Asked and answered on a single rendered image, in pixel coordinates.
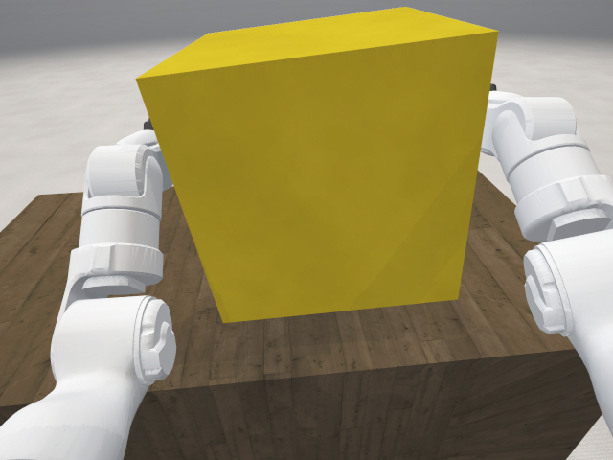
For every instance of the right robot upper arm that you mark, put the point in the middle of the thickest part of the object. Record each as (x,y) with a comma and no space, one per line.
(569,289)

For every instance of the left robot upper arm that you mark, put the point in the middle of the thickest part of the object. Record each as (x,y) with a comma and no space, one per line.
(107,353)

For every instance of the carton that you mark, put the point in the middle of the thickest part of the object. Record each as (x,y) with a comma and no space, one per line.
(327,164)

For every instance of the robot right forearm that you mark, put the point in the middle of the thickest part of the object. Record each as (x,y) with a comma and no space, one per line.
(559,190)

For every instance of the pedestal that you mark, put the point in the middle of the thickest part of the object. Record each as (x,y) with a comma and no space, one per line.
(467,379)

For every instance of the robot left forearm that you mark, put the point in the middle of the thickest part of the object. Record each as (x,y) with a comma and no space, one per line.
(121,211)

